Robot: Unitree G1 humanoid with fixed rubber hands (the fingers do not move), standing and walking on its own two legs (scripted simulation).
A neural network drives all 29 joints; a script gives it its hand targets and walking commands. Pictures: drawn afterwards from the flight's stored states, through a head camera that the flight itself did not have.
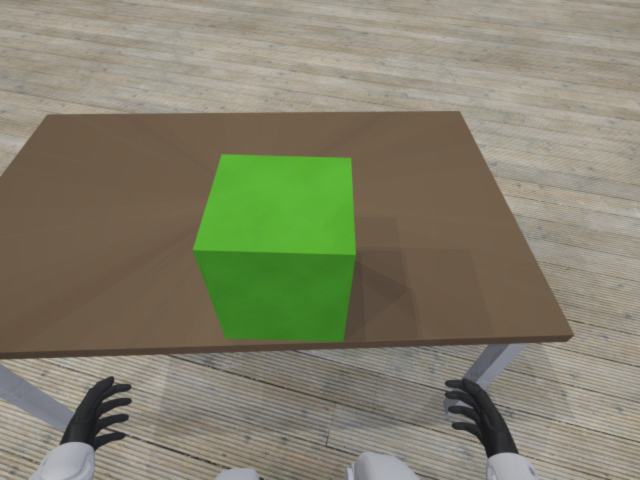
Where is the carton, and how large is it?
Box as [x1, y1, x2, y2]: [193, 154, 355, 341]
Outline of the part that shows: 222,154 193,247 193,252 225,337 342,341 355,257 350,158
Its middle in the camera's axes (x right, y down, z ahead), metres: -0.06 +0.02 +0.65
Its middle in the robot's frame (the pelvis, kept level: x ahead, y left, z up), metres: +0.46 +0.07 -0.04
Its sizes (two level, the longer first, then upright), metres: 0.210 0.200 0.250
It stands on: a table, 0.58 m high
